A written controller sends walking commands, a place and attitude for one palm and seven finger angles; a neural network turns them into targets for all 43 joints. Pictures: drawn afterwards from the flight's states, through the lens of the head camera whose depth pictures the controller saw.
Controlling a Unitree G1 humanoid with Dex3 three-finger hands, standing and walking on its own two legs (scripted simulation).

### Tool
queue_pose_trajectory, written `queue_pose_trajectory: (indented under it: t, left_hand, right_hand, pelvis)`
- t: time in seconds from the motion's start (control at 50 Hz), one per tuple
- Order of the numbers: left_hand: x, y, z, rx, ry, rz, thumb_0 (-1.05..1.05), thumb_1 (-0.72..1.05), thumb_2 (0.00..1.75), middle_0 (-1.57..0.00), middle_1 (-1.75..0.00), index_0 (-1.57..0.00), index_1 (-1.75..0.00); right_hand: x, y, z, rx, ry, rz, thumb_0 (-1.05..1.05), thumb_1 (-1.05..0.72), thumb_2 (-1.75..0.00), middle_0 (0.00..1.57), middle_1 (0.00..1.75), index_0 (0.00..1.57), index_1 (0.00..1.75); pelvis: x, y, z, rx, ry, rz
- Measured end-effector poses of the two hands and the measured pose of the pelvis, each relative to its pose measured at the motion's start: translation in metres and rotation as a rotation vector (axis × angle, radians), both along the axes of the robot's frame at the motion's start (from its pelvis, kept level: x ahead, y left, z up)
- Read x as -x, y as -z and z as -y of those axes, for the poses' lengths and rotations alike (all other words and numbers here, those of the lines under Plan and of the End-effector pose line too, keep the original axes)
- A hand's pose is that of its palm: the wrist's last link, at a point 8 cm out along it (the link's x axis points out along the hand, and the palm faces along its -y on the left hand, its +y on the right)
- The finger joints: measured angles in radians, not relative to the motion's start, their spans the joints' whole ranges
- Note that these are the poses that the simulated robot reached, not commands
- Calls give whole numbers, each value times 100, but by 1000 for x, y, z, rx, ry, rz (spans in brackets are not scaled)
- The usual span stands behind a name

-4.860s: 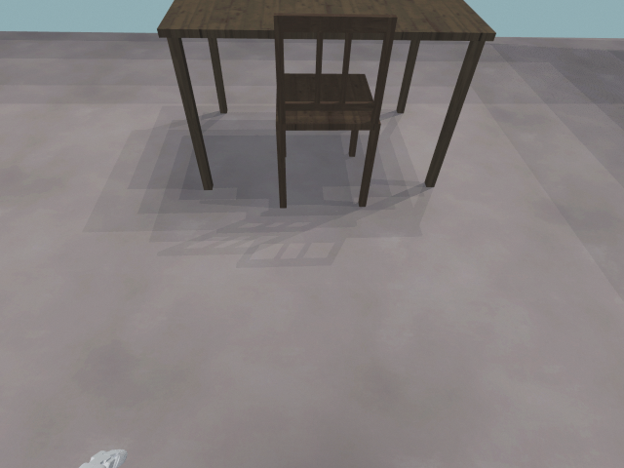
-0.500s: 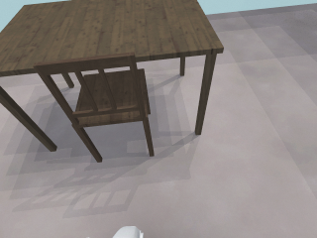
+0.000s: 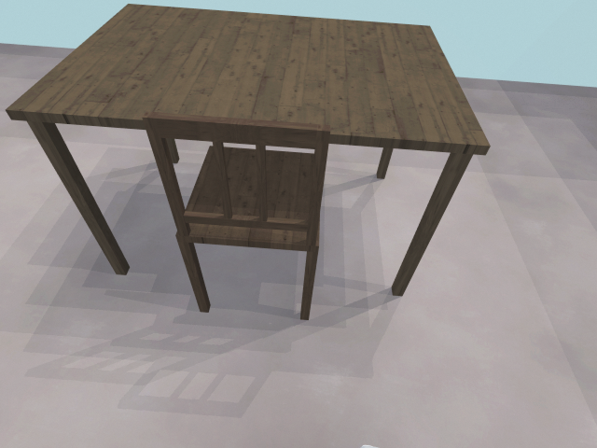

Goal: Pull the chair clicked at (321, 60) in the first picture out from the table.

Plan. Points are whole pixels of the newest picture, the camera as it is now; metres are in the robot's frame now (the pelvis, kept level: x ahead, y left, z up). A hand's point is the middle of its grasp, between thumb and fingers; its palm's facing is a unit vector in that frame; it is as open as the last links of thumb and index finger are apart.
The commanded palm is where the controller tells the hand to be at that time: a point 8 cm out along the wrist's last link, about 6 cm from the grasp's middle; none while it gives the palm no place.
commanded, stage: take the last steps up to it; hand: left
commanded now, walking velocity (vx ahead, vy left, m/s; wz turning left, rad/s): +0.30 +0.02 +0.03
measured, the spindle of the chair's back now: (223, 181) +0.70 +0.23 -0.12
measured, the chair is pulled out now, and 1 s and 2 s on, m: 0.00 0.00 0.00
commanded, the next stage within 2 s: come to a stop and stand still in 0.58 s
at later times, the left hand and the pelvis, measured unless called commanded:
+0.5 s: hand out of the picture +0.12 +0.15 -0.17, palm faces +0.09 -0.98 -0.17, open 7.3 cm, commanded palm none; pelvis +0.14 -0.02 +0.00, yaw +2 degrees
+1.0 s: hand (186, 360) +0.29 +0.22 -0.18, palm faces +0.05 -0.98 -0.20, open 7.4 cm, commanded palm none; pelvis +0.24 +0.03 +0.00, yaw +0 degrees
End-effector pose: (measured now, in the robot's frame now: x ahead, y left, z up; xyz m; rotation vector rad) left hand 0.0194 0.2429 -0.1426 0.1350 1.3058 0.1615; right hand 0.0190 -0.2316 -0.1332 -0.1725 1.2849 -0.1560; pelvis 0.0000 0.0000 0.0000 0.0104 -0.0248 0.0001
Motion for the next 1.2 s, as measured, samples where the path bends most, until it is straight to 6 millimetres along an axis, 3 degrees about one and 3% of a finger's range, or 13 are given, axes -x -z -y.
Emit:
queue_pose_trajectory:
  t: [0.14,0.2,0.24,0.38,0.54,0.64,0.7,0.86,0.96,1.08,1.2]
  left_hand:
    - [-82,-3,28,-15,68,91,1,90,90,-20,-30,-19,-30]
    - [-109,-1,40,-27,70,147,1,90,90,-20,-30,-20,-30]
    - [-114,-5,46,-23,45,163,0,90,90,-20,-30,-20,-30]
    - [-100,-12,46,-32,-24,47,0,93,90,-20,-30,-20,-30]
    - [-87,0,42,41,-91,-111,0,91,90,-20,-30,-20,-30]
    - [-95,23,20,79,-136,-192,1,90,90,-20,-30,-20,-30]
    - [-117,26,5,76,-117,-211,1,90,90,-20,-30,-20,-30]
    - [-210,15,-22,34,-56,-93,1,91,90,-20,-30,-19,-30]
    - [-251,11,-26,2,-21,-36,0,91,90,-20,-30,-19,-30]
    - [-278,2,-16,-49,23,5,0,91,90,-20,-30,-19,-30]
    - [-279,-5,13,-105,63,36,0,91,90,-20,-30,-19,-30]
  right_hand:
    - [37,23,10,-50,92,-172,0,-91,-90,20,30,21,30]
    - [39,34,17,-69,100,-237,0,-91,-90,20,30,21,30]
    - [28,32,22,-75,88,-254,1,-91,-90,20,30,20,30]
    - [-61,16,31,-61,57,-133,1,-91,-90,20,30,20,30]
    - [-174,7,10,-36,-26,-14,1,-93,-90,20,30,20,30]
    - [-242,9,-18,5,-86,64,1,-93,-90,20,30,20,30]
    - [-262,4,-34,12,-83,96,0,-92,-90,20,30,20,30]
    - [-276,-7,-44,47,-29,51,-1,-95,-90,20,30,21,30]
    - [-269,-5,-36,46,9,8,0,-94,-90,20,30,21,30]
    - [-250,8,-16,15,50,-34,0,-92,-90,20,30,21,30]
    - [-228,33,14,-51,93,-70,0,-91,-90,20,30,21,30]
  pelvis:
    - [-38,10,18,-23,12,2]
    - [-54,18,28,-7,-6,11]
    - [-65,16,32,0,-20,17]
    - [-105,-1,34,7,-31,3]
    - [-154,0,10,29,-41,-18]
    - [-192,15,-19,41,-42,-20]
    - [-206,14,-29,25,-23,-12]
    - [-232,0,-40,17,-14,-10]
    - [-237,0,-33,20,-4,-6]
    - [-233,3,-14,14,11,-9]
    - [-228,13,17,-6,22,-17]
